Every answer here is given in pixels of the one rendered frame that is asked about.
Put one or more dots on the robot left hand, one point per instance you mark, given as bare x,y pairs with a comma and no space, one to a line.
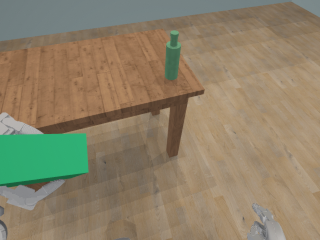
23,196

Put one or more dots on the robot right hand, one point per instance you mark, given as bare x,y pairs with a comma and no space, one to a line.
271,230

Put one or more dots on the sponge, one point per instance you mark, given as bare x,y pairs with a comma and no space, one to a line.
37,158

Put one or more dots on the table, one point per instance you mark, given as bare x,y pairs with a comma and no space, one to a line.
70,86

